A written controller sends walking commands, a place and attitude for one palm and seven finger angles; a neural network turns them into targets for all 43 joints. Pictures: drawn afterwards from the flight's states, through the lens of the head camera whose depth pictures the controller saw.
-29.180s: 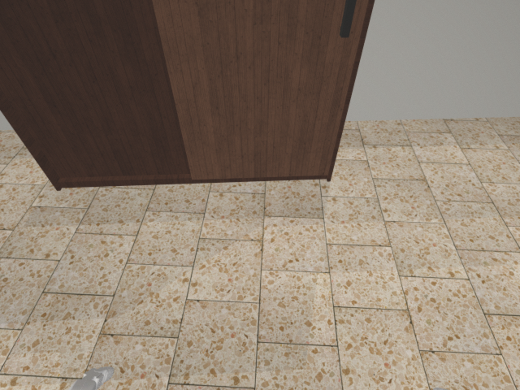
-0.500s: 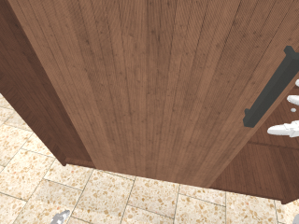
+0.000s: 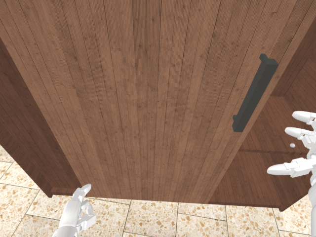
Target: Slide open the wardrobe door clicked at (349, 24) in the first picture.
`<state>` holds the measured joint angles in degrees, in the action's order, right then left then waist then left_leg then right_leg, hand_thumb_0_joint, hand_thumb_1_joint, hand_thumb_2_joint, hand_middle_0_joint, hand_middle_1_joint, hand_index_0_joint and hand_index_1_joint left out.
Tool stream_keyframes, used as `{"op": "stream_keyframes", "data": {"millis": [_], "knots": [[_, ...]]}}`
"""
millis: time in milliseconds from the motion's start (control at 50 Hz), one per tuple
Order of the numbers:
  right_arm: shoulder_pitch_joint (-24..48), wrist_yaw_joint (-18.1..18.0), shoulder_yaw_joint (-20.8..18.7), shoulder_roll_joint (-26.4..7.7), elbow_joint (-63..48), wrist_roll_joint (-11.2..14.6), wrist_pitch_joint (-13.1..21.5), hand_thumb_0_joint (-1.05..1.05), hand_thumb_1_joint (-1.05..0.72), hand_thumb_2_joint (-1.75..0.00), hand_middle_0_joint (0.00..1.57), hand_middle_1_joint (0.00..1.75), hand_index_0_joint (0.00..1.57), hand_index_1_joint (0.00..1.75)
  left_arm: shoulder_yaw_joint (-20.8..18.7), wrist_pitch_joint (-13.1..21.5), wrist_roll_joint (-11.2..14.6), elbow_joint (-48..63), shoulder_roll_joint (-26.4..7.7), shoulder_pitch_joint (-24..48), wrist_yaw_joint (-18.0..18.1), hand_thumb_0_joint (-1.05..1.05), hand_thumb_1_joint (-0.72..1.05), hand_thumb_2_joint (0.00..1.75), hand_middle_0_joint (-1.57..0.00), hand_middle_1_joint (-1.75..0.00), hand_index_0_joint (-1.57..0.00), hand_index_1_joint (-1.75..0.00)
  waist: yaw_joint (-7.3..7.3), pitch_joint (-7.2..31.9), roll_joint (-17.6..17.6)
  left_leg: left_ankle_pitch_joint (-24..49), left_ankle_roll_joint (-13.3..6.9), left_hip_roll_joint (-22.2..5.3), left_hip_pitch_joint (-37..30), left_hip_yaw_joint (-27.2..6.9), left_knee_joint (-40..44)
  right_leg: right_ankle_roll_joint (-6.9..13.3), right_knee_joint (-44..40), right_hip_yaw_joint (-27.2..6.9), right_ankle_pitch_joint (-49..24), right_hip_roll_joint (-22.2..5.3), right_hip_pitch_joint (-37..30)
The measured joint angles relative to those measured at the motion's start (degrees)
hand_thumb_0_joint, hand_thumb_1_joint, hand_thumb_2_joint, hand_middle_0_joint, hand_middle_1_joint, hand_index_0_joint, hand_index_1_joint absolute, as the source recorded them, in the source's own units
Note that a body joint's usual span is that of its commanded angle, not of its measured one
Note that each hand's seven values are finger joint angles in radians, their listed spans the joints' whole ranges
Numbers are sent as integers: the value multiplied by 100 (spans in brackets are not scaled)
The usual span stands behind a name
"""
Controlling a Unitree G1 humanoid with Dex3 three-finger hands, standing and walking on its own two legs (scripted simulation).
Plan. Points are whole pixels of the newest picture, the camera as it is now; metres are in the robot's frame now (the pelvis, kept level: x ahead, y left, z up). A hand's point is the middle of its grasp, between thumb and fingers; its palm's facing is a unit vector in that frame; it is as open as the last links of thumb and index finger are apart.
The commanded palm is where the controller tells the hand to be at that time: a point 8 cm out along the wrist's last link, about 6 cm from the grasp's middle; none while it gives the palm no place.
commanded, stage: slip the hand off the handle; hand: right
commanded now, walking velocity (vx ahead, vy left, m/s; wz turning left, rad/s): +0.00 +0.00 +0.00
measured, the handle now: (249, 95) +0.45 -0.26 +0.15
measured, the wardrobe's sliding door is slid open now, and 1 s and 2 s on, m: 0.47 0.47 0.47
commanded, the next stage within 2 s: draw the hand back to the body in 0.22 s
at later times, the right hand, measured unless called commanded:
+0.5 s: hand (287, 148) +0.27 -0.27 +0.16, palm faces +0.12 +0.99 -0.02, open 14.7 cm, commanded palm +0.22 -0.32 +0.16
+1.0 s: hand (308, 168) +0.21 -0.28 +0.17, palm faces +0.40 +0.89 -0.23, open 13.9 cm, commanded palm +0.17 -0.31 +0.17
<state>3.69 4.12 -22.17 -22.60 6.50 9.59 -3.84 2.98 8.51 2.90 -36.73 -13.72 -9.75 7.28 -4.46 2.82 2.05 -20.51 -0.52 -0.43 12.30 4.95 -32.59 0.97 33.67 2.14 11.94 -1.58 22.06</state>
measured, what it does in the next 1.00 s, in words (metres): stands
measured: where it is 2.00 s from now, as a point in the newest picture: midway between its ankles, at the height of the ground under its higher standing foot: outside the picture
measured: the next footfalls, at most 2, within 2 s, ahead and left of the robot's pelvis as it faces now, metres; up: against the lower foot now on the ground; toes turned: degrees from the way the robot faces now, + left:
none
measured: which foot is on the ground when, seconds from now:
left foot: down 0.00-1.00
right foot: down 0.00-1.00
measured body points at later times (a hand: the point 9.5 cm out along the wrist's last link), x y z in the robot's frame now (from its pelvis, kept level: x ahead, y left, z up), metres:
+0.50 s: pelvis +0.00 +0.01 +0.00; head -0.03 +0.02 +0.45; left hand +0.15 +0.26 -0.08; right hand +0.25 -0.33 +0.16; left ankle -0.03 +0.11 -0.73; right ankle +0.06 -0.11 -0.73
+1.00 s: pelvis -0.01 +0.00 +0.01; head -0.04 +0.00 +0.46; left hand +0.20 +0.19 -0.05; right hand +0.19 -0.32 +0.18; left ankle -0.03 +0.11 -0.73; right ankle +0.06 -0.11 -0.73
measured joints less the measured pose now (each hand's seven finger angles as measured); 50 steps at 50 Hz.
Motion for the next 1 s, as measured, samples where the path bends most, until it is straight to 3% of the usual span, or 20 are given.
{"op": "stream_keyframes", "data": {"millis": [140,360,460,500,560,680,860,920,1000], "knots": [[-40,39,58,-22,-38,27,50,-1,55,-20,26,115,25,115,90,103,-15,-88,52,-5,52,1,90,89,-20,-30,-20,-30,13,-75,-17,54,-54,44,-87,54,53,-53,-85,-62,-90,-30,-89],[-46,204,-228,-254,262,154,142,-1,55,-20,25,115,25,115,19,171,2,-293,-53,-350,45,1,90,89,-20,-30,-20,-30,129,-61,67,61,-90,107,-23,-3,25,-90,-70,-18,-83,-102,-62],[-194,1418,-402,-199,408,1060,194,-1,55,-20,25,115,25,115,37,304,130,-386,-159,-481,108,1,90,89,-20,-30,-20,-30,189,-23,70,67,-67,104,-163,-27,104,-81,-110,3,-59,-99,-193],[-326,1858,-441,-249,380,1227,191,-1,55,-20,25,115,25,115,40,383,155,-341,-185,-515,113,2,90,89,-20,-30,-20,-30,206,25,59,65,-57,110,-222,-68,126,-77,-116,42,-31,-110,-261],[-545,2072,-508,-335,195,1315,113,-1,55,-20,25,115,25,115,9,498,169,-191,-198,-528,66,2,90,89,-20,-30,-20,-30,227,77,52,61,-50,116,-276,-124,137,-72,-112,96,4,-125,-330],[-1018,1733,-603,-178,-521,1415,-160,-1,55,-20,25,115,25,115,-32,664,200,102,-206,-468,-60,2,90,90,-20,-30,-20,-30,145,75,82,93,-19,90,-355,-138,192,-38,-140,113,-8,-97,-396],[-1321,1409,-85,196,-1471,1199,-352,-1,52,-22,25,113,25,114,128,765,142,81,-71,-214,-34,1,90,90,-20,-30,-20,-30,-94,-51,70,179,21,14,-547,12,328,16,-256,-22,-138,13,-512],[-1387,545,119,133,-1681,578,-11,-1,47,-24,25,109,25,110,187,720,-43,-7,12,-31,-69,1,90,90,-20,-30,-20,-30,-75,-177,86,285,24,38,-648,31,493,9,-362,-51,-203,5,-587],[-1643,-352,182,205,-1908,80,370,-1,36,-29,25,103,24,104,196,552,-172,-44,101,84,-149,1,90,89,-20,-30,-20,-30,-46,-357,84,401,26,34,-721,-29,658,16,-584,-8,-326,21,-712]]}}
